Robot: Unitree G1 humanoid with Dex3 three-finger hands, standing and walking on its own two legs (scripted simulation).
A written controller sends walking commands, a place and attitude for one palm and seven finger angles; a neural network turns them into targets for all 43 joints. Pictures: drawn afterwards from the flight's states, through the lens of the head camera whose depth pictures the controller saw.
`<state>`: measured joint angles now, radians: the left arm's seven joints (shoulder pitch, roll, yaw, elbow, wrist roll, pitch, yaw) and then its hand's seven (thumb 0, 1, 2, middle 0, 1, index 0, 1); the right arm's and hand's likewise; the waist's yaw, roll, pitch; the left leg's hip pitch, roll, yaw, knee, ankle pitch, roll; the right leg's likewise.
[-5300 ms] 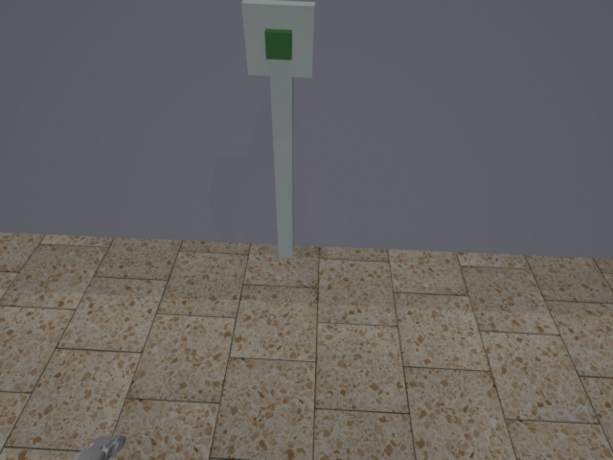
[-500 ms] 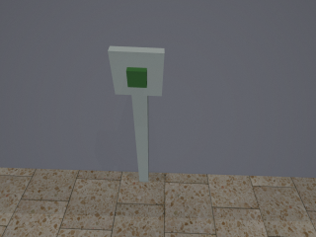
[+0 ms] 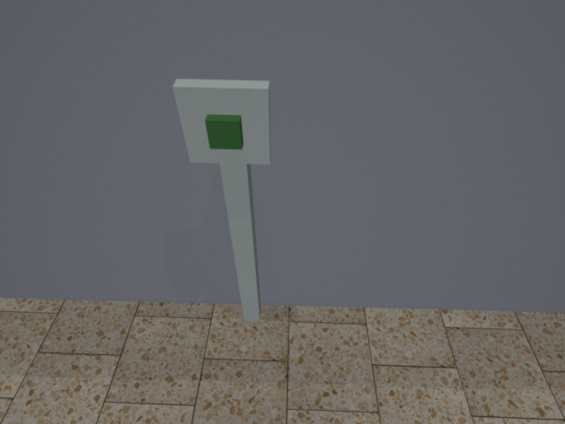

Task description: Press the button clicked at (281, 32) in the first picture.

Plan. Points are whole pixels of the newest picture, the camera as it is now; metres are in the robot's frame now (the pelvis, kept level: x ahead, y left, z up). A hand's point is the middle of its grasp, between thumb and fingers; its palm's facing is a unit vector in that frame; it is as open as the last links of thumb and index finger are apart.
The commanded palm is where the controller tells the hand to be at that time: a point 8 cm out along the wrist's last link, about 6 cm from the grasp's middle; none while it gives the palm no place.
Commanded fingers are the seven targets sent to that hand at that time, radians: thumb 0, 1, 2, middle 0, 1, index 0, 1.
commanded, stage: come to a stop and stand still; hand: left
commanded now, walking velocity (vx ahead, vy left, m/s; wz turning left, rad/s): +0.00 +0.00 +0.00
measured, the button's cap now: (225, 131) +0.59 +0.14 +0.11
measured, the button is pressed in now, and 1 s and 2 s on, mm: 0 0 0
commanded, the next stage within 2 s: look again from close up in 0.86 s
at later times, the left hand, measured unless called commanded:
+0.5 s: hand out of the picture -0.01 +0.12 -0.17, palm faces +0.06 -0.99 -0.15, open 7.4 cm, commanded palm none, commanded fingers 0.00 0.90 0.90 -0.20 -0.30 -0.20 -0.30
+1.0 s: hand out of the picture +0.01 +0.12 -0.18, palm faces +0.04 -0.98 -0.19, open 7.4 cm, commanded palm none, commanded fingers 0.00 0.90 0.90 -0.20 -0.30 -0.20 -0.30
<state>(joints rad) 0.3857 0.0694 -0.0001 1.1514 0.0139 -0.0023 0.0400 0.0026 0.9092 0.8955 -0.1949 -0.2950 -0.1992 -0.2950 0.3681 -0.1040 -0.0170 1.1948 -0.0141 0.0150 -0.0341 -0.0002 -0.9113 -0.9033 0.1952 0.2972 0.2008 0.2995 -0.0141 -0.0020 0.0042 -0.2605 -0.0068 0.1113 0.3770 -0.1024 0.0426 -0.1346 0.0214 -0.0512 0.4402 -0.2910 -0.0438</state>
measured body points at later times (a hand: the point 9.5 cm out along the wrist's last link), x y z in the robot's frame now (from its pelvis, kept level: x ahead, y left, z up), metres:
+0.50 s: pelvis +0.03 -0.02 +0.00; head +0.04 -0.03 +0.45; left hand -0.01 +0.17 -0.16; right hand +0.01 -0.22 -0.17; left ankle +0.07 +0.09 -0.74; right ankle -0.03 -0.09 -0.74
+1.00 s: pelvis +0.05 -0.03 +0.00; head +0.06 -0.04 +0.45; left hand +0.01 +0.17 -0.16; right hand +0.04 -0.25 -0.17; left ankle +0.06 +0.09 -0.73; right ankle -0.03 -0.09 -0.74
